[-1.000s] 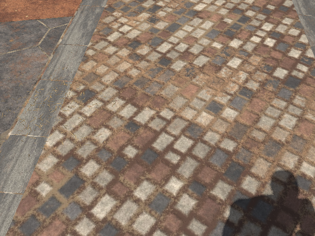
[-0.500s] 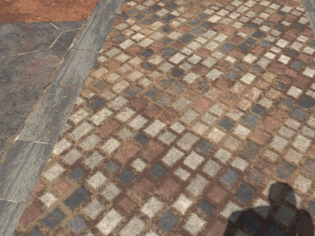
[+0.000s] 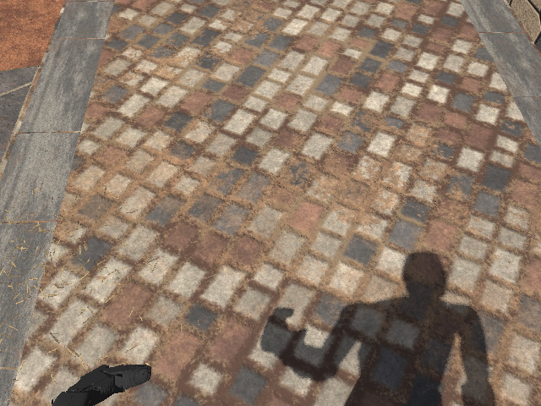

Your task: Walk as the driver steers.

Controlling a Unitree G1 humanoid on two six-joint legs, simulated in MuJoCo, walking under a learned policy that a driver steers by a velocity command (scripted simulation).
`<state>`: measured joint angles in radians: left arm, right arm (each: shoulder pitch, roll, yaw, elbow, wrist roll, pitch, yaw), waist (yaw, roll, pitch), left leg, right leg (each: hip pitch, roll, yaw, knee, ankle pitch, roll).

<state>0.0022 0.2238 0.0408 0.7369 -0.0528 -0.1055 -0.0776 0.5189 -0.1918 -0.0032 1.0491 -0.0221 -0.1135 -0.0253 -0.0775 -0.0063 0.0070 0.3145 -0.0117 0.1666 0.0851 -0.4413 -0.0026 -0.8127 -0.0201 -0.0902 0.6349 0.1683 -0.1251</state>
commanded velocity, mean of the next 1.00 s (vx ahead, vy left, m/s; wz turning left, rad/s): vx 0.99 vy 0.00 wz -0.44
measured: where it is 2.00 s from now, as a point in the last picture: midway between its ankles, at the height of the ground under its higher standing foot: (334, 83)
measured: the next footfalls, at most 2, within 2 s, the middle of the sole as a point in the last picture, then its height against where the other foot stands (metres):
right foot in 0.06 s outside the picture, level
left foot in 0.48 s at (242, 308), level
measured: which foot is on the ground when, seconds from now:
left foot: down 0.00-0.08, up 0.10-0.46, down 0.48-0.96, up 0.98-1.00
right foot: up 0.00-0.04, down 0.06-0.50, up 0.52-0.92, down 0.94-1.00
